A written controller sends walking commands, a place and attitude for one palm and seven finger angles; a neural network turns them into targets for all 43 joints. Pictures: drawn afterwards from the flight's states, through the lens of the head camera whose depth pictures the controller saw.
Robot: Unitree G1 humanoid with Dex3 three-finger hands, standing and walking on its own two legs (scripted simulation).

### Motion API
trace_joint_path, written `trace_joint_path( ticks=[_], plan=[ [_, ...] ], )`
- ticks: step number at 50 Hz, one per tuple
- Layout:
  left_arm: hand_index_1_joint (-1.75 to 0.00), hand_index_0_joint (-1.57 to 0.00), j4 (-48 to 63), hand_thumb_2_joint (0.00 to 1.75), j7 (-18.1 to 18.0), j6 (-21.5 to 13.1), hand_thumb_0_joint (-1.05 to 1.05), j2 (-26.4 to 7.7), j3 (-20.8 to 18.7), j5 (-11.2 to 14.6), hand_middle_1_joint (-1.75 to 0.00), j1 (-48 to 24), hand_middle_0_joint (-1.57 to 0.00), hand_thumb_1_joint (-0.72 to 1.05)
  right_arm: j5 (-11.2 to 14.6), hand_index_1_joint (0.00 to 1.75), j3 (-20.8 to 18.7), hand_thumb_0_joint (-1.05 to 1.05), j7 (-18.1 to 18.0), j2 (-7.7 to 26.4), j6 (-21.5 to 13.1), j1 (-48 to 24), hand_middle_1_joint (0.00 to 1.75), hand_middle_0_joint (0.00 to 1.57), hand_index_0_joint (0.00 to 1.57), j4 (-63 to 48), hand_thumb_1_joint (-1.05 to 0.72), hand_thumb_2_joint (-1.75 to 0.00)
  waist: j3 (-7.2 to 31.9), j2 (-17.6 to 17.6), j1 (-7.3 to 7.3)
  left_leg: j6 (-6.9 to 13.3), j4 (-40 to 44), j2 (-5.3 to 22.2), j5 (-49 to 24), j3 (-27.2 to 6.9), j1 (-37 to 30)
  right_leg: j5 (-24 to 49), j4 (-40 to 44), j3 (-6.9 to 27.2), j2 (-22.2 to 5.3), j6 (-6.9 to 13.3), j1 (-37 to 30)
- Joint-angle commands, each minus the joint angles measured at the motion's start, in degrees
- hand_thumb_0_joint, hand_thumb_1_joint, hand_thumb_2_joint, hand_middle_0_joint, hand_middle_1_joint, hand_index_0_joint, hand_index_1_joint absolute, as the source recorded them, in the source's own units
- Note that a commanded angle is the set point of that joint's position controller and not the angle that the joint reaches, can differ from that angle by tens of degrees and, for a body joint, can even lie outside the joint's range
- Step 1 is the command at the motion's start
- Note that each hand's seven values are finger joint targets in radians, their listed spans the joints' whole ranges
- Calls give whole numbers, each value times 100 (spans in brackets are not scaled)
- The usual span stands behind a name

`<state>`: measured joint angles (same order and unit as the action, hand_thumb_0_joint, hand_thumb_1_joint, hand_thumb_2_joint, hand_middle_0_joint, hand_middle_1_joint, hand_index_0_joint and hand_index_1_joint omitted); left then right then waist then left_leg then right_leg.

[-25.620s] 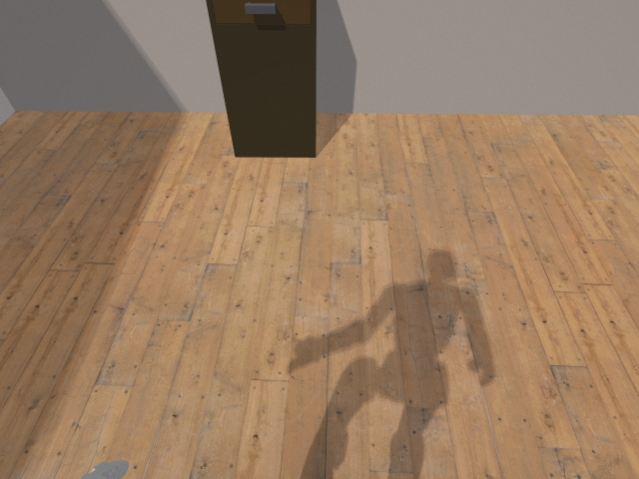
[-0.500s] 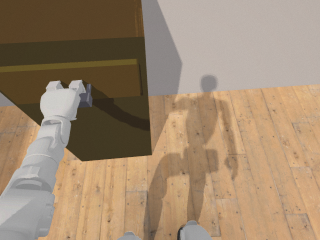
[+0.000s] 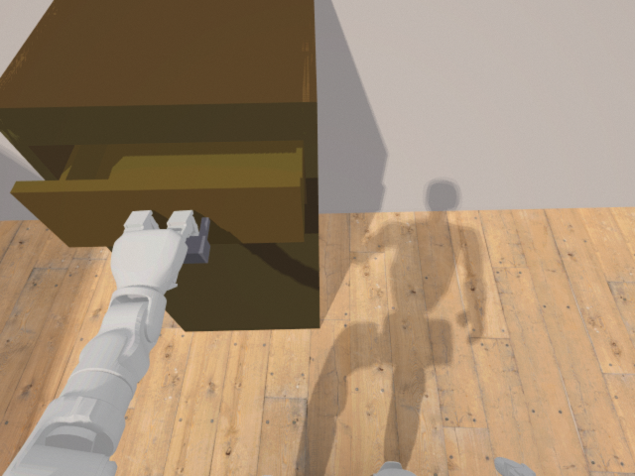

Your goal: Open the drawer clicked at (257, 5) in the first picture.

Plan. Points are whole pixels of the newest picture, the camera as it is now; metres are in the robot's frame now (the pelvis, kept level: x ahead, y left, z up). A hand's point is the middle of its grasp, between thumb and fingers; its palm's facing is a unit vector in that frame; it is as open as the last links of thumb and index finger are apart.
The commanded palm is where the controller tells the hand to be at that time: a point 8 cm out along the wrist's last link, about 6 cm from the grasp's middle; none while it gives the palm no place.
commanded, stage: pull the drawer open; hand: left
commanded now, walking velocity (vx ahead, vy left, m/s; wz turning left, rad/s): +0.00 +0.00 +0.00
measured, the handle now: (169, 237) +0.43 +0.23 +0.00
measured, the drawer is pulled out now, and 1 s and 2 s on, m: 0.08 0.20 0.30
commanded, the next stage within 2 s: open the thumb to release the handle in 2.00 s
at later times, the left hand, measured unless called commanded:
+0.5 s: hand (160, 306) +0.33 +0.23 -0.02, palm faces -0.04 -0.05 -1.00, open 6.0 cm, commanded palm +0.29 +0.23 +0.03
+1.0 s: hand (150, 358) +0.26 +0.22 -0.02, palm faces -0.04 -0.06 -1.00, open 6.0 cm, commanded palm +0.22 +0.23 +0.03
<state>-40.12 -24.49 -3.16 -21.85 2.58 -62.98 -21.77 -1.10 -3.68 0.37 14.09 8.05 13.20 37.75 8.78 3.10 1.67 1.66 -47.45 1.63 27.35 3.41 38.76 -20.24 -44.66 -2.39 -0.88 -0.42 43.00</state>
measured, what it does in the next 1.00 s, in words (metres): stands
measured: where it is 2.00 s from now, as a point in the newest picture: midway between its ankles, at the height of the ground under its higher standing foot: outside the picture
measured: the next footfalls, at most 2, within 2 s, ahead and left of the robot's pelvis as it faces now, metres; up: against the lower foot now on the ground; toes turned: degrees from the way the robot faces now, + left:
none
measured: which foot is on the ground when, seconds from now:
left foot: down 0.00-1.00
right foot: down 0.00-1.00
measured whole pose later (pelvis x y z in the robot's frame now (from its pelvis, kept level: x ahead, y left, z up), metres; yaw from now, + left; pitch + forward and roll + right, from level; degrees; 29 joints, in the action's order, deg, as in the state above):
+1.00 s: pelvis -0.01 -0.01 +0.00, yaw -1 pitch +13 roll +0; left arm -16.5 -25.5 -1.9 -20.1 2.1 -62.3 6.4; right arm -1.4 -2.5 -0.8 13.0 4.2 8.6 34.8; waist 7.4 2.5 -0.2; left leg 0.6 -46.0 2.0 26.9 4.4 32.4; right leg -20.6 -45.4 -1.4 -0.3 0.5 38.1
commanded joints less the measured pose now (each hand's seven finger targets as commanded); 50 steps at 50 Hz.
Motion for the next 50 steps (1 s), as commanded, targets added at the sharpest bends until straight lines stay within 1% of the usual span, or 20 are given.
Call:
trace_joint_path(
  ticks=[1, 6, 8, 10, 12, 14, 17, 20, 21, 30, 33, 35, 36, 38, 40, 41, 43, 45, 47, 50],
  plan=[
    [-135, -40, 823, 90, -179, 119, 0, -1033, -504, 127, -135, -1148, -40, 90, -18, 30, -260, 0, -111, 835, -143, 428, 30, 20, 20, -436, -90, -90, 1931, -202, -12, -34, 414, -186, -3327, -202, -982, 2504, 158, -44, 285, 260, -1567],
    [-135, -40, 802, 90, -137, 78, 0, -1096, -553, 134, -135, -1053, -40, 90, -1, 30, -243, 0, -159, 829, -193, 354, 30, 20, 20, -473, -90, -90, 1843, -279, -64, -13, 481, -238, -2863, -153, -784, 2373, 181, -13, 276, 266, -1667],
    [-135, -40, 854, 90, -122, 57, 0, -1216, -675, 150, -135, -791, -40, 90, -1, 30, -238, 0, -174, 829, -205, 320, 30, 20, 20, -508, -90, -90, 1935, -297, -159, -12, 491, -261, -2829, -125, -723, 2428, 170, 26, 266, 270, -1818],
    [-135, -40, 1008, 90, -115, 47, 0, -1254, -732, 165, -135, -619, -40, 90, 8, 30, -229, 0, -177, 817, -204, 268, 30, 20, 20, -548, -90, -90, 1959, -196, -203, -17, 502, -257, -2909, -127, -737, 2497, 150, 38, 261, 276, -1867],
    [-135, -40, 1118, 90, -119, 57, 0, -941, -529, 208, -135, -396, -40, 90, 27, 30, -254, 0, -170, 792, -245, 232, 30, 20, 20, -589, -90, -90, 1858, -242, -147, -20, 518, -236, -2901, -112, -813, 2441, 206, 12, 280, 269, -1778],
    [-135, -40, 1245, 90, -127, 60, 0, -1197, -765, 226, -135, -266, -40, 90, 18, 30, -244, 0, -181, 840, -259, 179, 30, 20, 20, -596, -90, -90, 1876, -229, -217, -26, 535, -232, -2908, -139, -746, 2408, 169, 27, 277, 283, -1857],
    [-135, -40, 1556, 90, -188, 63, 0, -1009, -672, 237, -135, 132, -40, 90, 26, 30, -265, 0, -167, 791, -325, 143, 30, 20, 20, -662, -90, -90, 1871, -231, -233, -33, 564, -212, -2963, -122, -864, 2447, 204, 26, 277, 273, -1874],
    [-135, -40, 1893, 90, -228, 99, 0, -1116, -823, 269, -135, 529, -40, 90, 21, 30, -255, 0, -161, 795, -358, 68, 30, 20, 20, -690, -90, -90, 1904, -167, -285, -42, 555, -190, -3203, -131, -944, 2651, 178, 50, 264, 270, -1956],
    [-135, -40, 1974, 90, -242, 133, 0, -932, -717, 295, -135, 791, -40, 90, 15, 30, -265, 0, -152, 779, -380, 37, 30, 20, 20, -730, -90, -90, 1888, -218, -276, -45, 570, -188, -3206, -119, -968, 2673, 204, 43, 264, 260, -1982],
    [-135, -40, 2498, 90, -384, 307, 0, -881, -701, 267, -135, 1148, -40, 90, 17, 30, -214, 0, -181, 766, -509, -211, 30, 20, 20, -778, -90, -90, 1533, -167, -249, -67, 630, -208, -2801, -145, -1022, 2252, 236, -16, 260, 269, -1802],
    [-135, -40, 2410, 90, -384, 358, 0, -885, -683, 240, -135, 1037, -40, 90, 12, 30, -191, 0, -213, 757, -538, -262, 30, 20, 20, -760, -90, -90, 1341, -372, -215, -56, 631, -240, -2434, -131, -943, 2010, 279, -26, 274, 264, -1719],
    [-135, -40, 2613, 90, -397, 329, 0, -1044, -819, 215, -135, 1089, -40, 90, -5, 30, -182, 0, -235, 749, -548, -301, 30, 20, 20, -789, -90, -90, 1535, -200, -310, -63, 620, -253, -2598, -138, -1032, 2132, 220, -1, 251, 276, -1819],
    [-135, -40, 2579, 90, -381, 353, 0, -823, -656, 220, -135, 1354, -40, 90, -4, 30, -184, 0, -227, 709, -559, -337, 30, 20, 20, -822, -90, -90, 1475, -122, -322, -73, 622, -262, -2645, -125, -1073, 2161, 235, -10, 258, 281, -1804],
    [-135, -40, 2734, 90, -369, 354, 0, -721, -598, 256, -135, 1533, -40, 90, -2, 30, -177, 0, -215, 693, -584, -388, 30, 20, 20, -858, -90, -90, 1501, -228, -308, -71, 598, -255, -2725, -128, -1132, 2259, 250, -16, 258, 271, -1830],
    [-135, -40, 2858, 90, -361, 343, 0, -973, -857, 275, -135, 1746, -40, 90, -21, 30, -147, 0, -221, 696, -574, -445, 30, 20, 20, -885, -90, -90, 1579, -205, -410, -77, 604, -265, -2786, -125, -1098, 2432, 215, 37, 235, 274, -2008],
    [-135, -40, 2918, 90, -360, 329, 0, -882, -813, 277, -135, 1928, -40, 90, -21, 30, -151, 0, -221, 671, -578, -494, 30, 20, 20, -912, -90, -90, 1539, -318, -405, -73, 602, -264, -2777, -117, -1084, 2479, 228, 34, 242, 268, -2023],
    [-135, -40, 3060, 90, -358, 309, 0, -775, -746, 290, -135, 2105, -40, 90, -20, 30, -138, 0, -208, 652, -601, -574, 30, 20, 20, -949, -90, -90, 1402, -252, -396, -81, 619, -264, -2724, -108, -1080, 2458, 252, 33, 237, 268, -1977],
    [-135, -40, 3251, 90, -377, 276, 0, -996, -979, 283, -135, 2348, -40, 90, -36, 30, -119, 0, -207, 655, -597, -635, 30, 20, 20, -990, -90, -90, 1487, -194, -497, -91, 634, -267, -2749, -107, -1103, 2487, 232, 73, 226, 276, -2082],
    [-135, -40, 3387, 90, -409, 263, 0, -748, -813, 261, -135, 2557, -40, 90, -38, 30, -127, 0, -192, 613, -630, -691, 30, 20, 20, -1021, -90, -90, 1319, -196, -443, -92, 608, -258, -2792, -103, -1120, 2500, 235, 46, 236, 277, -1948],
    [-135, -40, 3716, 90, -493, 231, 0, -884, -1006, 224, -135, 2994, -40, 90, -70, 30, -128, 0, -164, 605, -651, -753, 30, 20, 20, -1049, -90, -90, 1485, -114, -537, -117, 577, -244, -2953, -120, -1207, 2574, 171, 73, 228, 287, -2010]
  ],
)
